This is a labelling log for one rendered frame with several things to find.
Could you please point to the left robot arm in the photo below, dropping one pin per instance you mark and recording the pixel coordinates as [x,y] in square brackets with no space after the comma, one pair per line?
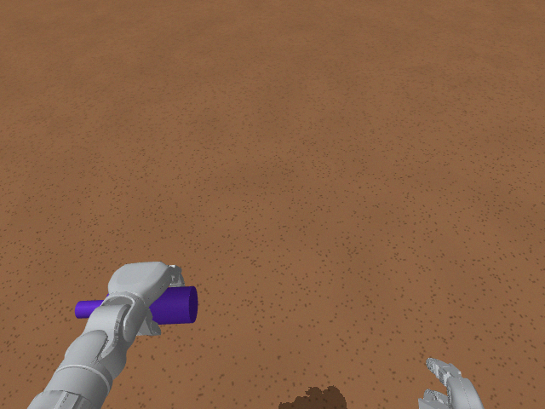
[84,378]

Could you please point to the right robot hand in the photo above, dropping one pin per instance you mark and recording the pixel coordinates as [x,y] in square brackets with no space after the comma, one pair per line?
[461,394]

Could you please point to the left robot hand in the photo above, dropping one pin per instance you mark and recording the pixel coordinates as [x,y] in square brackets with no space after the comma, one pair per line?
[148,281]

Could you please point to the bottle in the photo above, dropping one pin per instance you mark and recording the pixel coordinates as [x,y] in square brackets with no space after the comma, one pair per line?
[177,305]

